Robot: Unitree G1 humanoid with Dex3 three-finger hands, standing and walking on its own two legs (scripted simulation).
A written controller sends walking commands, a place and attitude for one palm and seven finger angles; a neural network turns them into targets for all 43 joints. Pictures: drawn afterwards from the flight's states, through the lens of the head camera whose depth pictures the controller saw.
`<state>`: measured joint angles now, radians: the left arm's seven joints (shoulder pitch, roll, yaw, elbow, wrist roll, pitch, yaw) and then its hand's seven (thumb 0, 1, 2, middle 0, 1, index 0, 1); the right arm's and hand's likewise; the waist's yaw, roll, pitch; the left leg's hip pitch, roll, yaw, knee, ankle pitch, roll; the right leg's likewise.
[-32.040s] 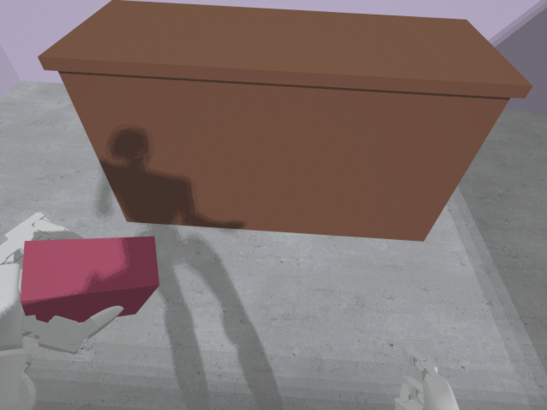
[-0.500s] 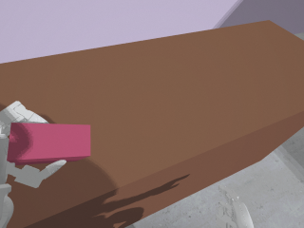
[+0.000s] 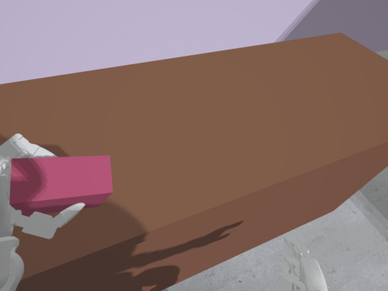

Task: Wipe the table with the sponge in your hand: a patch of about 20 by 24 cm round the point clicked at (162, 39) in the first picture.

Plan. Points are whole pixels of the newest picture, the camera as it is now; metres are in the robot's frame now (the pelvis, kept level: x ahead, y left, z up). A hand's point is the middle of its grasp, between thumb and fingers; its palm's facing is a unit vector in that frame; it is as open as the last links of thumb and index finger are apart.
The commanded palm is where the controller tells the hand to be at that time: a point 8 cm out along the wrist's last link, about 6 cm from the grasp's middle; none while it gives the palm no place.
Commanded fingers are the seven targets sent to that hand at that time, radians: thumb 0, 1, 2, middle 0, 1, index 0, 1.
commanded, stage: come to a stop and stand still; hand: left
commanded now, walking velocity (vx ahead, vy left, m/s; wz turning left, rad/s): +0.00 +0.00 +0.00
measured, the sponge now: (77, 186) +0.23 +0.22 +0.14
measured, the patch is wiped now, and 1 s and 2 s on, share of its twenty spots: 0.00 0.00 0.00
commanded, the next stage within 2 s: look again from close up in 0.14 s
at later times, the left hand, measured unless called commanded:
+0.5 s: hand (55, 189) +0.21 +0.24 +0.16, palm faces +0.39 -0.84 -0.36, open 9.8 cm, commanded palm +0.16 +0.27 +0.17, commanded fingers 0.00 0.10 1.30 -1.20 -1.60 -1.20 -1.60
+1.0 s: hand (63, 186) +0.21 +0.22 +0.18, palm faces +0.31 -0.76 -0.58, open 9.8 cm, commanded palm +0.17 +0.27 +0.20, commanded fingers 0.00 0.10 1.30 -1.20 -1.60 -1.20 -1.60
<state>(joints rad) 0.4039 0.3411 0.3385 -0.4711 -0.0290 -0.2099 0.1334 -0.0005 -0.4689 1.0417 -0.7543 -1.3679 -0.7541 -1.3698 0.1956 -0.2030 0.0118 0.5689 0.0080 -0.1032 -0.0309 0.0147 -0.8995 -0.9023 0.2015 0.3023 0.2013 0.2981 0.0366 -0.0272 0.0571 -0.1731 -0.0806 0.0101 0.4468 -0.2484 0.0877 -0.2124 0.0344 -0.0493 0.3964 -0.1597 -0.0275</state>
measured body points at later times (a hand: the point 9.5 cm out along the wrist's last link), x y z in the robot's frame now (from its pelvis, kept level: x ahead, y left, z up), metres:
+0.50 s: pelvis +0.00 -0.01 +0.00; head +0.01 +0.01 +0.45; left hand +0.19 +0.28 +0.18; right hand +0.17 -0.24 -0.07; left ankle +0.00 +0.05 -0.74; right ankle +0.03 -0.10 -0.74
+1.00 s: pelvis -0.01 -0.02 -0.01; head -0.02 -0.04 +0.44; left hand +0.19 +0.26 +0.21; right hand +0.22 -0.23 -0.07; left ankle +0.00 +0.05 -0.74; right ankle +0.03 -0.10 -0.74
